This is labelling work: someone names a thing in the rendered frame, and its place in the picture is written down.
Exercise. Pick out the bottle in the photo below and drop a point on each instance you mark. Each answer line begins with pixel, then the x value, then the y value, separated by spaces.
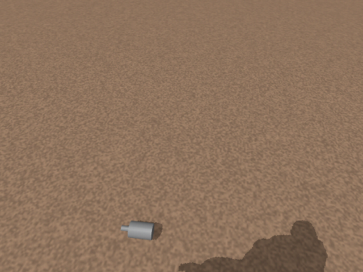
pixel 139 230

